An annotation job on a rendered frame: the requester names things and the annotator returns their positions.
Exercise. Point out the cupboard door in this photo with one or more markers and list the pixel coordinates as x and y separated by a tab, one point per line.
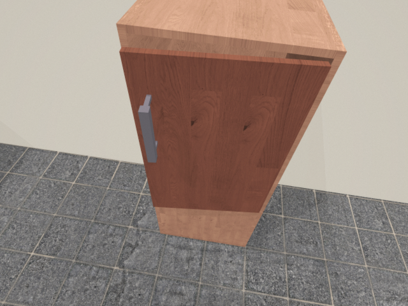
224	123

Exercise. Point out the handle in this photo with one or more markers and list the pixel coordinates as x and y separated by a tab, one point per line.
145	117

